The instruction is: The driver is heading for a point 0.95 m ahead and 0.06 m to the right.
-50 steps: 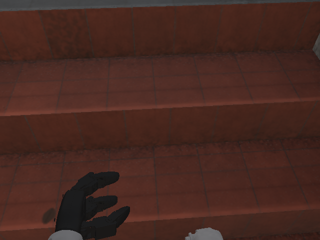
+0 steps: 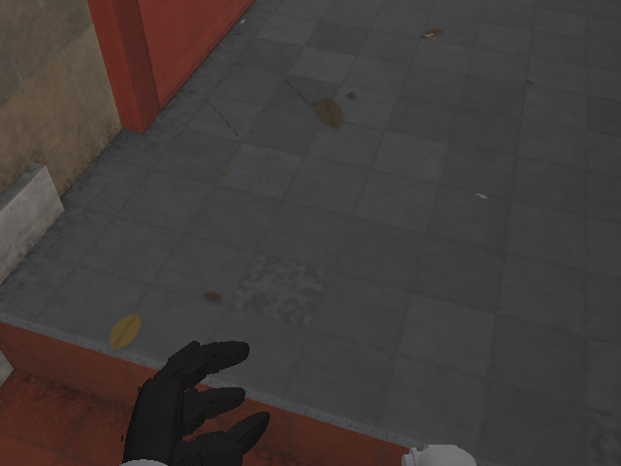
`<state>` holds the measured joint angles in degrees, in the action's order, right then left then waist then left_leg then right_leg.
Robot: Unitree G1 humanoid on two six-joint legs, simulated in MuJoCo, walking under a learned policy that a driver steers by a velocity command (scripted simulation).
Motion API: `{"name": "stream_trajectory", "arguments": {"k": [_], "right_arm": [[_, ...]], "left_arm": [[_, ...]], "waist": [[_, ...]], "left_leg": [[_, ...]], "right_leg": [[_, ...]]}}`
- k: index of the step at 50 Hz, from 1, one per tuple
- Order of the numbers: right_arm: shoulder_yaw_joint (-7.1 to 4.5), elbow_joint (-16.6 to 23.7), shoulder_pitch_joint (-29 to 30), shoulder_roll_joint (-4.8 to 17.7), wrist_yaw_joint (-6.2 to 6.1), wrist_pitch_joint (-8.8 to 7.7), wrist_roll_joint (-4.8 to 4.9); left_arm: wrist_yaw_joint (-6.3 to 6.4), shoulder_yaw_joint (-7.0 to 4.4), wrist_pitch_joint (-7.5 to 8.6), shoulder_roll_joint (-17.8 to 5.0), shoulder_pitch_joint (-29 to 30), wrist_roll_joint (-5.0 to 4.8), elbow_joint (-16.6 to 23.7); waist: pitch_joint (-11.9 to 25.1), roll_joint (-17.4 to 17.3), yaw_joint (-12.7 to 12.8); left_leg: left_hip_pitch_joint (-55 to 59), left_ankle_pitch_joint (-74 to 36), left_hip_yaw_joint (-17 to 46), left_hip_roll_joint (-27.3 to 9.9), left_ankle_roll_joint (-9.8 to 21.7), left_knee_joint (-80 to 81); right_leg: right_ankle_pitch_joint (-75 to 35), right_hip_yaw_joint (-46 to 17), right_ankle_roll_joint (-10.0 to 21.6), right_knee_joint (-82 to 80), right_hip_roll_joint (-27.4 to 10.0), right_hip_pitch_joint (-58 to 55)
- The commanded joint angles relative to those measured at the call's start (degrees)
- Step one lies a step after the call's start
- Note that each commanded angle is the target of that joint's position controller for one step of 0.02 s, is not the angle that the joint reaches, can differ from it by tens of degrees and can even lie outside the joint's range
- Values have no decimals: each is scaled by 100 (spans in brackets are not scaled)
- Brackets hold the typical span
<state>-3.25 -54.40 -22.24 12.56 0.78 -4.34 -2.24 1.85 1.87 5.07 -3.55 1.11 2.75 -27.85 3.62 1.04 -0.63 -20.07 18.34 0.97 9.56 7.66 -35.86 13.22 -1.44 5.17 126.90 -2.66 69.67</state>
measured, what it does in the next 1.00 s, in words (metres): climbs: right foot 0.19 m higher, then left foot 0.19 m higher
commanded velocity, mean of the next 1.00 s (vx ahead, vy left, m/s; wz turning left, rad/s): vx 0.50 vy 0.00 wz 0.14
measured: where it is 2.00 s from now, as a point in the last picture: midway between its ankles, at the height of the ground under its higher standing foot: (244, 225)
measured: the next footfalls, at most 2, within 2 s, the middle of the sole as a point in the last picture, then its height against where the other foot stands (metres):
right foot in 0.20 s outside the picture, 0.19 m higher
left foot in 0.80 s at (184, 317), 0.19 m higher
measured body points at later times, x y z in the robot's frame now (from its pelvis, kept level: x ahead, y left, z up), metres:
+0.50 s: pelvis +0.26 -0.03 +0.19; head +0.27 -0.03 +0.64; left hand +0.19 +0.21 +0.05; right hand +0.52 -0.17 +0.13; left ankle +0.31 +0.14 -0.32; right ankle +0.25 -0.12 -0.53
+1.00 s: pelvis +0.56 +0.14 +0.33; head +0.58 +0.14 +0.78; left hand +0.67 +0.42 +0.23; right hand +0.70 -0.10 +0.21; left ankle +0.61 +0.23 -0.34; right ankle +0.49 +0.01 -0.16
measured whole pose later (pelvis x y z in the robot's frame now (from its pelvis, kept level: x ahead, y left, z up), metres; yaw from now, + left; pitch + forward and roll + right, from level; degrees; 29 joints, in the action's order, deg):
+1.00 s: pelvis +0.56 +0.14 +0.33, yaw +5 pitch +2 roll +3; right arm -4.5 -47.6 -12.9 10.9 -1.9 -4.8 -2.7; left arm -0.5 -5.6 5.3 -13.5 -11.6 1.9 -40.5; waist 0.0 2.7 1.9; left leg -33.2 23.1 -14.9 -3.6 4.6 -55.4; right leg -2.4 -3.9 5.6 105.6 -0.8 41.1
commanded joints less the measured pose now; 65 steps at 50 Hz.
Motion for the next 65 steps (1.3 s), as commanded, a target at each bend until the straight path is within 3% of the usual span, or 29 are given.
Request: {"name": "stream_trajectory", "arguments": {"k": [1,5,6,9,11,12,13,14,16,18,22,24,28,32,36,38,39,40,41,42,43,44,46,49,50,53,57,62,65], "right_arm": [[50,17,-395,197,43,-214,-43],[-64,111,-698,403,-230,1,104],[-92,259,-485,334,-298,31,115],[-432,1004,278,1094,-255,-182,297],[-498,1230,604,981,-88,-623,254],[-388,1535,279,168,87,-559,334],[-284,1705,241,-20,170,-481,-98],[-198,1970,545,-321,149,-341,-95],[30,2062,775,-549,81,-155,-177],[210,1965,560,-905,-32,165,-60],[210,2166,1099,-570,-96,420,5],[114,2208,1406,-280,-49,486,18],[64,2589,2468,-452,-156,406,-99],[264,3068,3676,-756,-97,371,21],[576,4007,5021,-961,23,359,139],[602,3475,3788,-1036,231,391,291],[323,2982,2047,-612,109,468,314],[-15,2592,57,1,-32,533,250],[-272,2447,-530,638,-236,448,200],[-496,2325,-768,1249,-303,379,-90],[-534,2264,-60,1312,-256,401,-6],[-396,2119,824,1084,-151,270,51],[-217,1596,1350,167,-227,-47,101],[96,727,942,-768,-270,-310,-137],[162,607,853,-851,-291,-324,-143],[90,425,561,-295,-273,-522,69],[-170,393,-92,564,-435,-703,259],[-117,596,-36,481,-528,-476,369],[-170,700,-97,613,-545,-406,444]], "left_arm": [[91,189,-129,271,664,115,631],[-49,310,-196,172,1905,109,1219],[-110,296,-197,302,1321,48,893],[-24,-57,-266,-386,-378,-189,110],[14,-383,-156,-1127,-1565,-170,-305],[51,-566,-218,-1733,-1669,-28,-629],[49,-594,-324,-1389,-1436,-99,-781],[39,-528,-242,-931,-917,-192,-1013],[66,-435,-96,-418,-1224,-76,-1683],[-28,-337,81,17,-1643,-19,-2239],[-256,-445,368,-627,-1749,-67,-2355],[-169,-454,449,-814,-1748,-84,-2203],[-27,-674,638,-1489,-2963,-44,-2483],[90,-597,503,-1097,-4016,41,-2837],[190,-545,176,-917,-4104,-222,-3145],[95,-421,120,-1037,-3361,-508,-2806],[-98,-533,296,-1753,-3501,-440,-2769],[-288,-799,508,-2763,-3129,-483,-2661],[-513,-890,668,-2713,-2659,-831,-2387],[-675,-798,793,-2031,-2769,-851,-2046],[-645,-864,740,-1653,-2669,-564,-1977],[-589,-833,555,-1003,-2623,-428,-1635],[-341,-674,373,-539,-2080,-26,-1181],[-162,-381,-141,-171,-1557,77,-811],[-218,-314,-195,-70,-1598,-53,-843],[-258,-501,-349,-656,-1160,-12,-779],[-171,-673,-540,-853,-700,7,-844],[-197,-678,-587,-830,-193,-169,-674],[-207,-757,-684,-924,-550,-105,-764]], "waist": [[-659,-422,-47],[-289,-326,-460],[275,-493,-218],[1980,-972,651],[2339,-548,1263],[2342,1949,857],[2216,1079,595],[902,342,151],[-441,-567,-110],[-645,-253,-429],[-933,-235,-556],[-783,-177,-477],[-646,417,112],[-881,548,690],[-1446,763,944],[-376,228,416],[796,614,-294],[2178,1285,-1363],[2607,805,-1809],[3362,-1024,-1691],[3262,-1379,-1232],[2196,-1189,-467],[417,-236,123],[-247,176,458],[-164,-135,491],[-508,231,420],[-486,63,245],[-510,-871,227],[-499,-1113,343]], "left_leg": [[262,-1163,2027,-1355,197,1831],[18,-2681,1949,-1383,486,3330],[121,-4780,1296,-1421,441,3099],[802,-10715,1079,-1543,401,1289],[653,-8360,1439,-1380,290,-1550],[-1546,-1006,1047,50,-362,-4475],[-2146,-765,1497,-98,-315,-6508],[-2876,-1332,1233,-363,-264,-6861],[-3666,-1380,1145,-373,-49,-7650],[-4090,-856,1335,-239,29,-8342],[-4422,-781,989,-484,-165,-7094],[-3699,-1368,583,-626,-249,-6136],[-6120,-317,228,-1051,-119,-8081],[-7887,1180,-129,-1391,-144,-8557],[-6887,2296,-619,-1912,76,-6027],[-1668,802,-1675,-1250,228,-3582],[382,788,-1553,-630,219,-3784],[1717,593,-850,-517,238,-3217],[2866,1504,1049,-1333,420,-2152],[3354,2394,4168,-3064,593,208],[2438,2028,5503,-3300,385,1552],[1341,1840,4705,-3265,471,1556],[-323,1394,2985,-3100,268,1167],[-732,788,1661,-2805,79,1005],[-376,300,1361,-2865,44,1091],[14,-1606,54,-2797,-416,2078],[1237,-4619,-1219,-2415,-759,2062],[1542,-3964,-1749,-2238,-624,2309],[2076,-5650,-1940,-2448,-716,1958]], "right_leg": [[791,281,155,1216,-125,1568],[905,995,32,-2275,-126,-532],[1157,1212,97,-3080,30,-1859],[945,1028,144,-5204,666,-4968],[1245,-606,402,-7645,97,-6372],[-370,-4108,1489,-9438,-1815,-7141],[1897,-5260,1465,-10236,-1699,-6457],[3820,-4428,1253,-10176,-1454,-5596],[1992,-2773,864,-9916,-1146,-4711],[1035,-1830,604,-10056,-947,-4454],[22,-421,375,-10797,-847,-4425],[-446,-64,426,-11154,-878,-4149],[-534,-821,887,-11576,-1585,-7078],[-224,-727,754,-11730,-1673,-8751],[-650,-156,582,-13188,-1308,-7940],[-3413,420,884,-13610,-1155,-5602],[-7665,515,882,-11961,-1417,-5792],[-9457,351,630,-10314,-1456,-6384],[-8432,81,179,-8250,-863,-4957],[-2719,-596,-75,-5662,210,-4139],[-765,-1168,-180,-3008,683,-3905],[-810,-1201,-181,-1878,375,-3323],[-1492,-659,-20,-1647,-128,-2844],[-1384,-945,232,-1512,-72,-1930],[-1355,-1203,259,-1724,-50,-1655],[-1341,-1001,185,-3606,29,-1738],[-1463,-44,134,-4857,495,-1604],[-2036,595,-25,-7331,283,-2749],[-1853,977,135,-8693,456,-3886]]}}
